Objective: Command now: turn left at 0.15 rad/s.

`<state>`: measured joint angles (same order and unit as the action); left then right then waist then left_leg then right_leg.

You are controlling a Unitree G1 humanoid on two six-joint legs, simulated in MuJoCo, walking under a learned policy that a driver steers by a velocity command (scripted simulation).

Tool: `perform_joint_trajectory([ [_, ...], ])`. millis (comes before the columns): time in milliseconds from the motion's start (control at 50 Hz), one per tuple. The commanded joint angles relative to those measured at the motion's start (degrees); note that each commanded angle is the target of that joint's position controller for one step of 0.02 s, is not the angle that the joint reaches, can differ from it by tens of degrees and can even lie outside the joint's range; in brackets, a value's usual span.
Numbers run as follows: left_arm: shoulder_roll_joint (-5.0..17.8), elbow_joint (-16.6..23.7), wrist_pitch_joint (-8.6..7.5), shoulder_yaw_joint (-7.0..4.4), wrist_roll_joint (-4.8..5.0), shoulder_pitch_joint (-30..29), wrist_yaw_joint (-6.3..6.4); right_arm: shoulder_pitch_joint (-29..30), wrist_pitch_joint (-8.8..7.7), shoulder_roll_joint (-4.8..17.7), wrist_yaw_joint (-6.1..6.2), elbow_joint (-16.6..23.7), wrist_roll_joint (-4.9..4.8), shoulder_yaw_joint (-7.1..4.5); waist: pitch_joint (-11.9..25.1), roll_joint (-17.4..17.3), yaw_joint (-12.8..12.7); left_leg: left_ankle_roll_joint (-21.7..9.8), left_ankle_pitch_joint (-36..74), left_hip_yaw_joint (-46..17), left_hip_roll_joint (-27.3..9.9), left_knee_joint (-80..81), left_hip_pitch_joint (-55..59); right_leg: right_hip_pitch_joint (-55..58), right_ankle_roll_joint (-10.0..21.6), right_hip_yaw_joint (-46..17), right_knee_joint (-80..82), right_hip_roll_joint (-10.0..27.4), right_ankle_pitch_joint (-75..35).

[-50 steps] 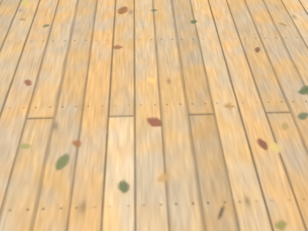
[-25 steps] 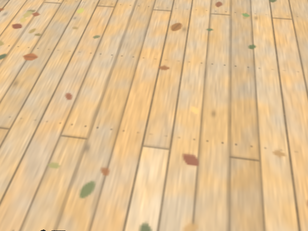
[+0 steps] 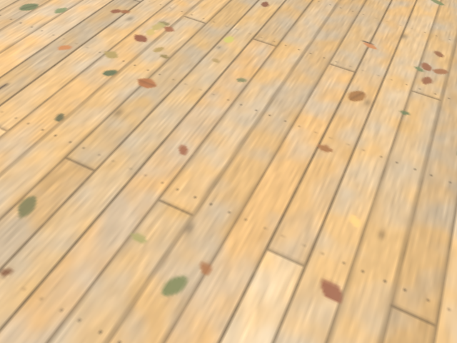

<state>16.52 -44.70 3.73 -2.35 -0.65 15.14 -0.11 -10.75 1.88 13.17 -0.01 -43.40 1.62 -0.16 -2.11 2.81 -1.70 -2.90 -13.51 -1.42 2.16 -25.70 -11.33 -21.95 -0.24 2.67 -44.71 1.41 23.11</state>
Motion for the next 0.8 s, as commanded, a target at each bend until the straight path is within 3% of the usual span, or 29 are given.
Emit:
perform_joint_trajectory([
  [20, 4.67, 1.24, -0.65, -1.38, -0.61, 2.3, 0.24, 2.66, -1.69, 6.67, 1.09, 2.46, -0.68, -1.24, 3.54, -10.6, -0.02, -8.04, 28.51, -8.61, -12.14, 8.27, 3.57, 0.32, -0.49, -2.15, -3.77, -0.27, 0.41],
  [80, 2.12, 1.16, -0.6, -0.39, 0.08, 0.15, 0.59, 0.75, -1.91, 6.83, 1.22, 0.28, -0.69, -1.18, 4.0, -10.04, 1.52, -8.16, 27.64, -9.01, -12.41, 6.51, 6.03, 3.11, -0.79, -2.15, 4.85, -0.29, 1.42],
  [120, 2.12, 0.54, -0.57, -0.25, 0.43, 0.19, 1.18, 0.38, -1.78, 7.3, 1.41, -0.96, -0.5, -1.34, 3.95, -10.62, 2.08, -8.19, 25.7, -10.59, -12.64, 5.67, 5.99, 5.64, -0.58, -1.66, 10.9, -1.04, 0.87],
  [160, 1.45, -1.17, -1.07, 0.08, 0.44, 2.82, 1.72, 1.74, -1.67, 7.46, 1.62, -1.94, -1.01, -1.45, 4.27, -8.88, 0.12, -6.02, 21.82, -10.65, -11.38, 4.22, 3.66, 12.47, -0.05, -1.37, 22.79, -0.99, -9.85],
  [180, 2.33, -1.8, -1.7, 0.06, -0.13, 3.43, 1.96, 1.36, -1.9, 6.7, 1.68, -2.35, -1.26, -1.24, 4.93, -7.03, -0.01, -3.77, 16.97, -11.1, -10.58, 4.38, 0.56, 17.67, 0.24, -4.13, 26.13, 1.5, -16.67],
  [200, 4.31, -1.94, -2.43, -0.02, -0.88, 3.74, 2.06, 0.25, -2.16, 5.51, 1.56, -2.77, -1.22, -0.95, 5.34, -3.99, 0.9, -1.9, 12.08, -10.02, -8.43, 3.43, -2.2, 20.84, 0.95, -8.82, 26.53, 6.25, -21.87],
  [220, 6.67, -2.43, -2.72, -0.51, -0.01, 0.06, 1.57, -1.38, -1.91, 4.95, 1.22, -3.75, -1.38, -1.15, 1.61, 2.13, 4.13, -1.07, 6.48, -6.67, -4.05, 6.89, -0.26, 13.44, 2.53, -9.38, 24.04, 6.91, -22.78],
  [240, 4.18, -2.52, -3.12, -0.05, 0.08, -0.63, 0.9, -0.12, -1.69, 6.49, 1.28, -5.34, -0.87, -1.39, 0.66, 1.14, 2.14, -0.68, 6.68, -6.43, -4.12, 6.56, 3.03, 10.39, 2.58, -9.09, 24.95, 6.37, -19.7],
  [260, 3.21, -3.27, -3.43, 0.28, -0.03, 0.03, 0.72, 0.26, -1.59, 6.81, 1.31, -6.25, -0.87, -1.68, 0.02, 1.73, 1.55, -0.86, 7.45, -6.48, -4.48, 5.84, 4.2, 9.21, 2.11, -8.44, 25.84, 5.6, -17.08],
  [320, 2.98, -5.27, -3.75, 0.45, 0.07, 0.76, 1.37, 0.05, -1.81, 6.42, 1.19, -8.57, -1.02, -1.86, 0.59, 1.29, 1.37, -1.09, 10.49, -6.83, -5.32, 5.61, 4.5, 10.56, 1.86, -7.86, 26.79, 4.67, -15.77],
  [380, 2.54, -6.75, -3.76, 0.59, 0.01, 0.62, 1.53, -0.49, -1.96, 5.58, 1.45, -11.44, -1.16, -1.72, 0.24, -0.91, 1.19, -0.5, 8.59, -6.76, -5.13, 6.93, 3.45, 11.42, 2.25, -7.92, 27.11, 4.68, -13.75],
  [540, 1.73, -10.92, -3.8, 1.04, -0.07, 0.95, 1.78, -2.35, -1.82, 5.0, 1.79, -17.2, -1.17, -1.42, -0.91, -2.56, 1.27, 0.17, 6.37, -6.7, -5.22, 8.31, 2.4, 10.97, 2.89, -8.24, 27.95, 4.47, -10.46],
  [580, 3.01, -11.89, -3.47, 0.48, -0.2, 2.28, 1.69, -3.64, -1.58, 5.53, 1.78, -18.05, -1.1, -1.62, -0.18, -1.78, 1.17, -0.66, -6.75, -5.25, -3.07, 6.33, 0.84, 10.63, 3.91, -8.34, 27.89, 3.1, 4.08],
  [620, 4.27, -11.85, -2.79, -0.12, -0.38, 3.09, 1.41, -3.37, -1.16, 6.07, 1.4, -17.54, -0.46, -2.03, -4.26, -0.04, 0.61, -2.07, -20.93, -4.23, -1.1, 2.66, -6.61, 7.84, 6.53, -12.18, 29.55, 4.33, 19.99],
  [660, 4.63, -12.99, -2.76, -0.59, -0.29, 6.32, 1.41, -1.55, -1.68, 2.94, 0.76, -16.23, -0.11, -1.45, -6.47, 4.09, -0.55, -1.66, -15.98, -0.43, 0.61, -5.32, -12.53, 10.36, 9.72, -20.51, 34.63, 9.98, 24.61],
  [680, 5.35, -13.55, -3.01, -1.15, -0.4, 6.33, 1.54, -1.57, -2.21, 1.69, 0.39, -15.82, 0.42, -1.13, -6.45, 6.49, -0.1, -1.06, -8.82, 2.79, 0.15, -11.12, -12.55, 10.75, 11.6, -24.59, 37.4, 14.19, 23.33],
  [720, 5.31, -13.4, -3.79, -1.51, -0.59, 4.96, 1.26, -1.63, -3.34, 3.25, -0.15, -15.04, 0.28, -1.55, -5.3, 4.36, 0.98, -1.05, -9.58, 2.56, -1.97, -14.18, -12.0, 10.01, 12.36, -24.52, 38.7, 15.46, 18.21],
  [760, 5.17, -12.77, -4.3, -1.77, -0.21, 1.42, 0.88, -5.14, -4.28, 2.15, -0.55, -15.74, -0.18, -1.49, -5.46, 4.19, 3.62, -1.96, -9.53, 4.3, -1.39, -6.89, -4.47, 5.55, 10.79, -18.32, 36.07, 12.1, 15.78],
  [780, 4.95, -12.33, -4.33, -1.92, 0.08, -0.48, 0.74, -9.68, -4.65, 1.32, -0.39, -17.4, -0.49, -1.52, -5.75, 4.01, 5.69, -2.48, -6.76, 5.74, 0.15, -1.25, 3.84, 0.09, 9.74, -14.83, 32.84, 9.46, 16.28],
  [800, 3.97, -11.83, -4.45, -1.86, -0.11, -1.52, 0.66, -14.48, -4.98, 1.8, 0.03, -19.31, -0.52, -1.84, -6.35, 1.52, 7.34, -2.77, -6.97, 4.61, 1.03, 3.24, 11.31, -5.54, 8.77, -11.87, 26.94, 6.56, 15.9],
])
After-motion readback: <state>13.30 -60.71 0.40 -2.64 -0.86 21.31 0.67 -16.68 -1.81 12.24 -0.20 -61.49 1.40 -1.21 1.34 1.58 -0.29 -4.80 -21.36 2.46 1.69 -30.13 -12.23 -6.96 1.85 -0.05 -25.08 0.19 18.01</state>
